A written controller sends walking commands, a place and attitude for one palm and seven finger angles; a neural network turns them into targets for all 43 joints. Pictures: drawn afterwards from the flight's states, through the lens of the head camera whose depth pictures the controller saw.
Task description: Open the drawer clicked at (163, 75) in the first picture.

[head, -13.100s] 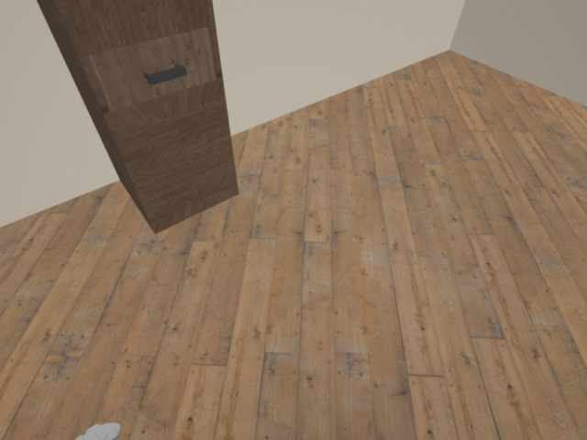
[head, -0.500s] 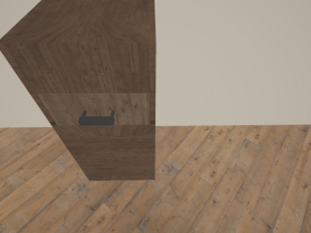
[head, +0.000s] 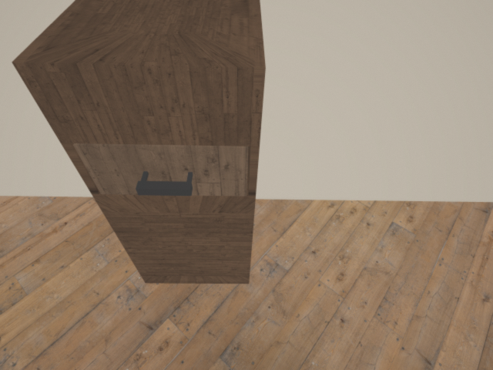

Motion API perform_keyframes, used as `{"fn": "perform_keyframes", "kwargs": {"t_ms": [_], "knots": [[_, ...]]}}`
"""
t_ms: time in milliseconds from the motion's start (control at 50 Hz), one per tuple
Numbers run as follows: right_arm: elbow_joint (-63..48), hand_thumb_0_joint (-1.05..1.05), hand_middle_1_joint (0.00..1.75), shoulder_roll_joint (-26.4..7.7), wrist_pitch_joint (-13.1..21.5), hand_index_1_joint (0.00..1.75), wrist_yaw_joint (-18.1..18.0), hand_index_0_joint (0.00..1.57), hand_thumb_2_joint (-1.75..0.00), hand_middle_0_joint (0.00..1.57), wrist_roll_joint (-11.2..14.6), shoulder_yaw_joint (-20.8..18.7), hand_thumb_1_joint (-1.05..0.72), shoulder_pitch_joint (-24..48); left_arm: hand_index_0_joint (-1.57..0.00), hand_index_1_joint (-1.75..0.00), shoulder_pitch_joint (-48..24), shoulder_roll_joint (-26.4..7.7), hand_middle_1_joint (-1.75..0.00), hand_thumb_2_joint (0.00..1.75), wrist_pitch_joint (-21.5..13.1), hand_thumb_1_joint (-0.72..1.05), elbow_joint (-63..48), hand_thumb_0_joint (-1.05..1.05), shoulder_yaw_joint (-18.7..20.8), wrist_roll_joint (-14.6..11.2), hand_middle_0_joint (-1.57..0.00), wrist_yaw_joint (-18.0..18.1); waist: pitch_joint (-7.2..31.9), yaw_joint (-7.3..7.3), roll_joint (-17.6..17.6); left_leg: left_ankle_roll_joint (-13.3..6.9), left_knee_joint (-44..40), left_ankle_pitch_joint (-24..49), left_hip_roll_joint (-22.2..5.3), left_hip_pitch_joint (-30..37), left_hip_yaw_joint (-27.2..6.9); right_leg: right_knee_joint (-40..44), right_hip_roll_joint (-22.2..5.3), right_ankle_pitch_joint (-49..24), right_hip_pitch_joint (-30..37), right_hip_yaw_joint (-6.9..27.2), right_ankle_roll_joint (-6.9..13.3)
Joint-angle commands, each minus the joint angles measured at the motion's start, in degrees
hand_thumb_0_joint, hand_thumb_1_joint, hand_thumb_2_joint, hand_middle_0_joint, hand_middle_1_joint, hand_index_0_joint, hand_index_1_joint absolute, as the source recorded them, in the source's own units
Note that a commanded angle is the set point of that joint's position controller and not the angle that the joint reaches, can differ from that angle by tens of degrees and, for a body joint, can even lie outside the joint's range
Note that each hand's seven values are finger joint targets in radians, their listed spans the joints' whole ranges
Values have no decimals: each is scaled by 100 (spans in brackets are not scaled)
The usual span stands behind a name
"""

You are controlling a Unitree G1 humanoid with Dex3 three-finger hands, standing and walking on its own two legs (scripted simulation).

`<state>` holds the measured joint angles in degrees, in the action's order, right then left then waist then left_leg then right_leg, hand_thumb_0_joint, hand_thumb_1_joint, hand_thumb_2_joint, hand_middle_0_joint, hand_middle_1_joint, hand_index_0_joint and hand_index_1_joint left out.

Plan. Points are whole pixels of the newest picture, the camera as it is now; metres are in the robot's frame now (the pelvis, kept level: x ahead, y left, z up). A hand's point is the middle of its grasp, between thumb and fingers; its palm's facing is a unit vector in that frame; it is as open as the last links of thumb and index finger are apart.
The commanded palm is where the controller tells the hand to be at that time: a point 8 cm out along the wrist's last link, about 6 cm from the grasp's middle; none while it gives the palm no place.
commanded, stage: raise the hand with hooked fingers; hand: left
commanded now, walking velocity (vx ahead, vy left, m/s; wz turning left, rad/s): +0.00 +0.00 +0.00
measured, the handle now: (166, 181) +0.52 +0.24 -0.07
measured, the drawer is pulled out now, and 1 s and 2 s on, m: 0.00 0.00 0.00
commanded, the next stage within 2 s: move the hooked fingers above the handle in 1.84 s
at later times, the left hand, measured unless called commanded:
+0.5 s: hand (120, 366) +0.13 +0.21 -0.06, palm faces +0.02 -0.07 -1.00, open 9.3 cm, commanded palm +0.15 +0.22 +0.01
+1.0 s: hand (133, 264) +0.26 +0.21 +0.02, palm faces +0.16 -0.08 -0.98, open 12.3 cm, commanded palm +0.24 +0.21 +0.07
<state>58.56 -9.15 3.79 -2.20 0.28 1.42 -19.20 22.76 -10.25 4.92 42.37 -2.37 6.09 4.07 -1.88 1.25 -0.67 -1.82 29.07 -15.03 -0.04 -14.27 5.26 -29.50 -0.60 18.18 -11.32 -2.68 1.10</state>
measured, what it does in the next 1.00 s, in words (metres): stands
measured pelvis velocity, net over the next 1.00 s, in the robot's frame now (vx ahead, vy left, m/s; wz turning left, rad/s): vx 0.00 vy -0.02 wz -0.07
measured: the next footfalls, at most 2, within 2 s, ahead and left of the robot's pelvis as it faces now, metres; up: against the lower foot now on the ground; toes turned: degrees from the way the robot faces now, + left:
none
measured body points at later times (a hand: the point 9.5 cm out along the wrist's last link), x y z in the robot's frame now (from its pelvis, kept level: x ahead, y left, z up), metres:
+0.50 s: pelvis -0.03 -0.05 -0.05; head +0.01 -0.06 +0.40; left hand +0.13 +0.21 +0.00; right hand +0.25 -0.25 -0.11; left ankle +0.01 +0.10 -0.74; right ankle -0.03 -0.11 -0.74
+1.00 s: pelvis +0.00 -0.02 -0.03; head +0.03 -0.06 +0.42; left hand +0.25 +0.21 +0.07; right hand +0.15 -0.30 -0.14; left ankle +0.01 +0.11 -0.74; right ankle -0.03 -0.11 -0.74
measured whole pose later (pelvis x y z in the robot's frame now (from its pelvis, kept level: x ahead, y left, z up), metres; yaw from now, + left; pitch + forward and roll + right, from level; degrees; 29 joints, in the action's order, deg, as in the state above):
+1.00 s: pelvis +0.00 -0.02 -0.03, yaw -4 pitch +9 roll +1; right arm 36.5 -16.5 -3.0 -1.6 -2.1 -5.0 -9.5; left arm 14.6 -21.7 0.7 -0.7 0.4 56.8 24.9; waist 5.8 2.7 3.2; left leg 0.7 43.1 -21.3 1.4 -30.7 -1.6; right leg -45.4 2.1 24.6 -29.5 0.7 2.7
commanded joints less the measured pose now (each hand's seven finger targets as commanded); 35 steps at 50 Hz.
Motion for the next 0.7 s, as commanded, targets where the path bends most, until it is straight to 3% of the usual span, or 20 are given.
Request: {"fn": "perform_keyframes", "kwargs": {"t_ms": [0,20,40,60,80,120,160,180,220,300,340,380,400,440,500,540,560,600,660,680], "knots": [[-1295,0,30,-709,1474,30,-348,20,-90,20,277,-258,-90,722,-21,-36,622,-40,-36,86,-93,81,-3635,0,-491,448,-21,930,1272,-140,1261,184,-631,2010,-475,896,-742,-633,32,122,-1223,-125,74],[-1823,0,30,-935,1501,30,-264,20,-90,20,232,-276,-90,959,-21,-37,-642,-242,-37,85,-161,78,-4950,0,-620,659,-21,983,540,-203,858,131,-558,1306,-356,266,-828,-421,-14,-148,-1229,-141,81],[-1925,0,30,-1162,1471,30,-248,20,-90,20,118,-355,-90,1060,-21,-39,-456,-633,-39,84,-218,76,-4890,0,-436,1271,-21,1142,641,-305,547,65,-294,805,-292,75,-833,-258,53,-285,-1432,-88,126],[-2113,0,30,-1209,1400,30,-209,20,-90,20,13,-340,-90,1106,-21,-40,-281,-665,-40,83,-241,74,-4695,0,-572,1815,-21,1304,353,-342,208,12,-51,607,-174,-292,-825,-255,86,-281,-1702,-85,154],[-2330,0,30,-1245,1254,30,-134,20,-90,20,-50,-390,-90,1107,-21,-42,29,-759,-42,82,-173,71,-4344,0,-434,2300,-21,1450,391,-287,-210,9,141,559,-94,-551,-853,-325,122,-149,-1779,-69,182],[-2741,0,30,-1232,906,30,16,20,-90,20,-210,-529,-90,1287,-22,-45,966,-529,-45,80,-84,67,-3795,0,-564,3368,-22,1667,517,51,-1129,58,453,489,-43,-925,-670,-462,215,330,-2017,-103,183],[-3019,0,30,-1224,428,30,193,20,-90,20,-285,-591,-90,1602,-22,-48,1843,-441,-48,78,-96,62,-3445,0,-551,4180,-22,1764,474,346,-1494,96,628,339,32,-1346,-469,-518,236,274,-2039,166,256],[-3101,0,30,-1189,185,30,300,20,-90,20,-254,-609,-90,1645,-22,-50,2049,-619,-50,77,-184,60,-3475,0,-321,4512,-22,1777,661,583,-1420,119,672,478,66,-1513,-430,-630,215,-90,-1798,368,316],[-3410,0,30,-1137,-122,30,424,20,-90,20,-244,-552,-90,1963,-22,-53,1662,-980,-53,75,-413,55,-3973,0,-89,5003,-22,1874,1002,718,-1172,126,866,549,141,-1730,-323,-916,157,-525,-1717,563,333],[-3730,0,30,-1024,-464,30,425,20,-90,20,-397,-551,-90,2020,-23,-58,108,-1824,-58,71,-601,46,-5164,0,567,5739,-23,2432,1712,656,142,64,1293,365,272,-1502,-297,-1154,162,-282,-2080,932,343],[-3771,0,30,-931,-545,30,367,20,-90,20,-441,-535,-90,1978,-24,-62,-619,-1979,-62,69,-698,41,-5693,0,679,5838,-24,2738,2096,500,624,31,1622,408,299,-1122,-360,-1192,116,-181,-2414,1168,369],[-3636,0,30,-884,-581,30,268,20,-90,20,-517,-518,-90,1949,-24,-64,-1823,-2304,-64,67,-898,36,-6246,0,820,5851,-24,2957,2189,202,608,-18,2050,220,298,-960,-507,-1111,54,257,-2864,1417,330],[-3598,0,30,-859,-541,30,214,20,-90,20,-504,-515,-90,1972,-24,-66,-1881,-2097,-66,66,-996,34,-6165,0,637,5753,-24,2997,2113,107,572,-43,2188,103,308,-943,-512,-989,19,402,-2969,1527,317],[-3519,0,30,-877,-447,30,163,20,-90,20,-497,-495,-90,1958,-24,-69,-1915,-2170,-69,64,-1221,29,-5909,0,663,5619,-24,2970,1861,-24,506,-49,2377,-48,311,-1113,-530,-886,-11,494,-3053,1607,293],[-3438,0,30,-887,-415,30,110,20,-90,20,-427,-462,-90,2011,-25,-74,-1843,-1989,-74,61,-979,22,-5372,0,492,5288,-25,2717,1701,-169,198,-82,2261,-143,290,-1575,-515,-795,-15,117,-2519,1449,162],[-3399,0,30,-918,-462,30,65,20,-90,20,-353,-425,-90,2044,-25,-76,-1520,-1988,-76,59,-567,18,-4904,0,491,5140,-25,2440,1647,-50,-12,-73,1959,-19,288,-1800,-477,-690,-27,-409,-1925,1365,65],[-3406,0,30,-924,-501,30,48,20,-90,20,-296,-393,-90,2056,-25,-78,-1325,-1951,-78,58,-325,15,-4670,0,441,5037,-25,2248,1599,29,-316,-49,1789,25,280,-1936,-454,-602,-85,-719,-1588,1384,-18],[-3426,0,30,-977,-581,30,19,20,-90,20,-180,-325,-90,2078,-26,-81,-840,-2028,-81,56,43,11,-4476,0,497,4851,-26,1806,1864,233,-692,-8,1483,238,301,-1989,-441,-581,-177,-1616,-741,1526,-127],[-3471,0,30,-1007,-617,30,-36,20,-90,20,-166,-234,-90,2124,-26,-86,-631,-2291,-86,53,142,4,-4801,0,604,4737,-26,1295,1898,363,-658,2,1165,470,334,-1820,-419,-722,-242,-2695,-127,1366,-221],[-3450,0,30,-1012,-597,30,-35,20,-90,20,-193,-210,-90,2089,-26,-87,-629,-2429,-87,52,65,1,-4841,0,770,4777,-26,1228,1901,388,-671,2,1112,443,339,-1819,-446,-728,-227,-2600,-76,1366,-193]]}}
